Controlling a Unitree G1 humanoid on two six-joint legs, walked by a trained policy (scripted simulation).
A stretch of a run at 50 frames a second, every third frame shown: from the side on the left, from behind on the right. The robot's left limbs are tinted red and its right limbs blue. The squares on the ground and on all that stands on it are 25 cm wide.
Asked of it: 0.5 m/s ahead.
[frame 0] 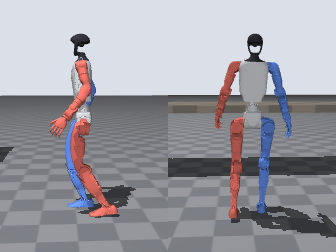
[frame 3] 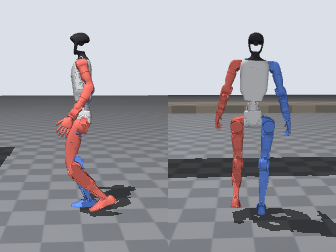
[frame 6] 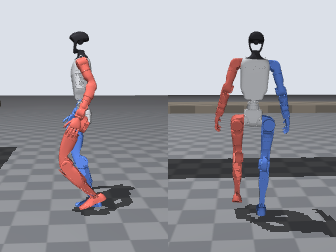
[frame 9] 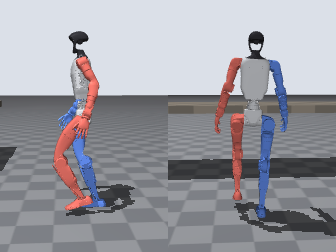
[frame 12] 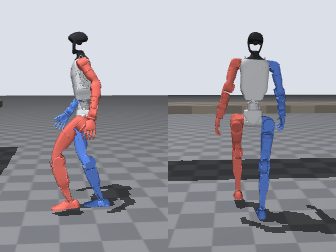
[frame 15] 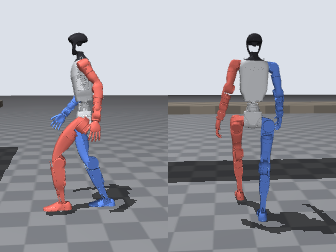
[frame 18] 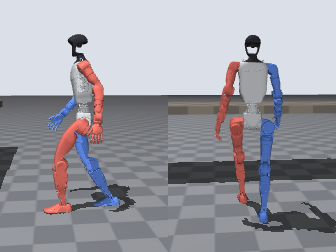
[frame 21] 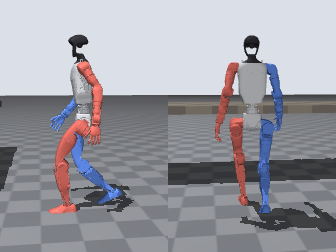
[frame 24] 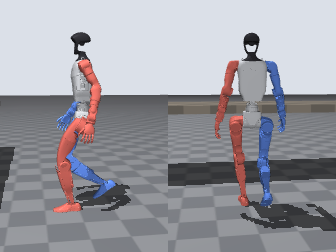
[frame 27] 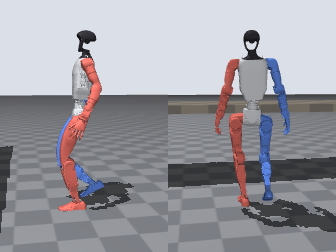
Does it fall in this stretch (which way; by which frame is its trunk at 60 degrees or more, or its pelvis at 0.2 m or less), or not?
no
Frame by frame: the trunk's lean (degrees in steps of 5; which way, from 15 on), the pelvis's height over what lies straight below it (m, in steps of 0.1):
0: 5, 0.8
3: 5, 0.8
6: 5, 0.8
9: 5, 0.8
12: 5, 0.8
15: 5, 0.8
18: 5, 0.8
21: 5, 0.7
24: 0, 0.8
27: 5, 0.8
